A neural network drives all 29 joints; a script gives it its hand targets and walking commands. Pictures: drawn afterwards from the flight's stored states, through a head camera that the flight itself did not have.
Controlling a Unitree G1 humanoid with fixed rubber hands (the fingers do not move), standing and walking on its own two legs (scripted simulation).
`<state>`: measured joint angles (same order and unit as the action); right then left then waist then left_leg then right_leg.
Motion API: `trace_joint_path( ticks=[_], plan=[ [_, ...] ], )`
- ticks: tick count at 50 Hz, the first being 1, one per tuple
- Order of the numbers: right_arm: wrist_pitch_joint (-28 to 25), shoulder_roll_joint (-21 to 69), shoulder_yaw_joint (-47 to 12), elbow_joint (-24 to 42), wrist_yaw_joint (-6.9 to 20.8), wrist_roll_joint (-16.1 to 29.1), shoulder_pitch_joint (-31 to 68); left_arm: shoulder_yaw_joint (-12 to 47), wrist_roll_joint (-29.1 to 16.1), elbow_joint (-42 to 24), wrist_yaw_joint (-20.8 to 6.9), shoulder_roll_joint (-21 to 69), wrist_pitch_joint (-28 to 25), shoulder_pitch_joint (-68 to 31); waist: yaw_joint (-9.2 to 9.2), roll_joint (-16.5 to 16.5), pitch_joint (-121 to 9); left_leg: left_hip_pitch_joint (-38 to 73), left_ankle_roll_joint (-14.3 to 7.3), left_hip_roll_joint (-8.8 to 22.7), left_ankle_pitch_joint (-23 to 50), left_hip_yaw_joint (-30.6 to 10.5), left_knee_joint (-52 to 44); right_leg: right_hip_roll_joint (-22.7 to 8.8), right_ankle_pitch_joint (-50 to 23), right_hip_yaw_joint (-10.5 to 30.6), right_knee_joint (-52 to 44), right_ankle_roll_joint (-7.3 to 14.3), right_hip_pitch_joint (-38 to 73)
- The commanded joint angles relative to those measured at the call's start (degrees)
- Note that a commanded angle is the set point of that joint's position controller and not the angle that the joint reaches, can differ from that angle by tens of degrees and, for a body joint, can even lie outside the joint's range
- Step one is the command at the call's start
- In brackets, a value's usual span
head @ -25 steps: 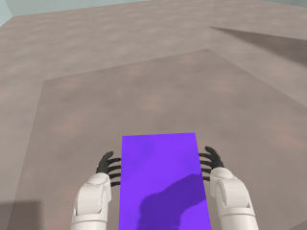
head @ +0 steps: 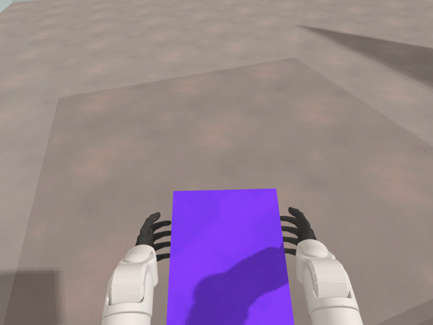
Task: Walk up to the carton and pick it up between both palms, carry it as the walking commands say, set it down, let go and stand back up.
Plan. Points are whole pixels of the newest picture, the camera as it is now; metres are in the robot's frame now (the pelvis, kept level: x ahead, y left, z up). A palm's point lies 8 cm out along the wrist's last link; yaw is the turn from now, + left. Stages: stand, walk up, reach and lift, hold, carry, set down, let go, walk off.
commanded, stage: carry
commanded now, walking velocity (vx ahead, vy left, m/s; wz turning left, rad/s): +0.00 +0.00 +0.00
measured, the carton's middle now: (226, 258) +0.30 +0.00 -0.06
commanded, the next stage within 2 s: none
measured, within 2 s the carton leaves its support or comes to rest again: neither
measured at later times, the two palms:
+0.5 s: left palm (139, 251) +0.27 +0.16 +0.04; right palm (301, 251) +0.27 -0.13 +0.03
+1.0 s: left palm (138, 254) +0.26 +0.16 +0.04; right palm (301, 256) +0.26 -0.13 +0.03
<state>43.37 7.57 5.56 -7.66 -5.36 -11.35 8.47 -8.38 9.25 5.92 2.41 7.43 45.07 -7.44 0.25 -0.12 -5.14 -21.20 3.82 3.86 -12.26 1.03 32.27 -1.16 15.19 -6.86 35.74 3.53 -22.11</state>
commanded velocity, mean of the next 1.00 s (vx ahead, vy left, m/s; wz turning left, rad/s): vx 0.00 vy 0.00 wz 0.00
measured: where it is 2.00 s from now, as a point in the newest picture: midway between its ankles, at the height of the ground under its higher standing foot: outside the picture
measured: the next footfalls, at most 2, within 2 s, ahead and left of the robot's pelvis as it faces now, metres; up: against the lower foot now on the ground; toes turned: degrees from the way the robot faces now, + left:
none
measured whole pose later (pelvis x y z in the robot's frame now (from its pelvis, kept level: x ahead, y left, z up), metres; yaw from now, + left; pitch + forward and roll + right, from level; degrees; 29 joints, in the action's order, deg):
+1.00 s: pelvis -0.01 +0.02 +0.00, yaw -1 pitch +0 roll +1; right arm 41.2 7.4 5.4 -6.8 -5.5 -10.9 7.2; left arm -8.6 9.5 7.1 2.2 7.5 42.2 -8.4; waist 0.3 0.6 -3.9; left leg -21.2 2.5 3.0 -11.1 2.0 32.0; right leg -1.9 13.4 -5.7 35.0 2.3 -22.1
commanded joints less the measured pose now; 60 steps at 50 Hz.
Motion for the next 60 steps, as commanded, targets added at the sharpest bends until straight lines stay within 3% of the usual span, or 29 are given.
trace_joint_path(
  ticks=[1,11,16,26,28,37,45,60],
  plan=[
    [-3.97,47.00,-32.48,10.39,13.29,13.80,27.46,34.02,-16.16,-12.34,-13.21,42.90,-4.83,-35.94,0.23,-0.01,-20.79,7.16,-4.39,1.21,7.23,-1.24,-3.88,-7.12,-2.86,8.53,-10.18,-2.93,7.88],
    [-4.51,45.20,-32.13,10.42,13.23,13.42,27.08,33.34,-15.48,-10.04,-13.08,41.67,-5.18,-34.92,0.26,0.44,-18.88,6.85,-4.17,0.96,6.47,-1.20,-4.93,-5.92,-0.07,7.49,-10.01,-2.90,6.68],
    [-4.86,45.06,-32.82,10.67,13.21,13.63,27.59,33.36,-15.64,-9.37,-13.14,41.89,-5.55,-35.16,0.32,-0.93,-18.31,6.29,-4.03,0.84,6.70,-0.96,-4.83,-5.80,-0.17,7.10,-10.00,-3.01,7.05],
    [-5.20,45.03,-32.97,10.56,13.26,13.76,27.41,33.42,-15.39,-9.96,-13.07,41.32,-5.96,-35.80,0.21,0.12,-18.49,6.22,-3.89,0.66,5.98,-0.83,-4.68,-5.59,1.50,7.21,-9.96,-2.95,6.84],
    [-5.29,45.04,-33.23,10.81,13.21,13.77,27.45,33.43,-15.29,-9.60,-13.14,41.36,-6.04,-35.32,0.17,-0.96,-17.98,6.26,-3.83,0.50,6.21,-0.47,-4.32,-5.72,2.14,7.58,-10.60,-3.13,6.50],
    [-5.60,45.17,-33.41,11.19,13.21,14.03,27.57,33.68,-15.20,-9.95,-13.18,41.47,-6.19,-35.50,0.13,0.89,-18.66,6.53,-3.66,0.42,6.28,-0.53,-4.77,-5.46,2.19,7.31,-10.13,-3.07,7.05],
    [-5.66,45.06,-33.78,11.72,13.11,13.92,27.44,33.50,-15.01,-9.61,-13.35,41.36,-6.27,-34.80,0.13,-1.31,-18.14,6.36,-3.49,-0.01,6.44,0.27,-4.38,-5.18,3.77,7.36,-11.10,-3.39,6.66],
    [-6.38,44.65,-34.00,11.88,13.14,14.05,28.07,33.34,-14.26,-9.10,-13.39,41.22,-6.70,-34.56,0.22,-0.76,-18.85,6.66,-3.07,-0.87,6.57,1.16,-4.61,-4.52,6.49,6.72,-12.06,-3.36,6.46]
  ],
)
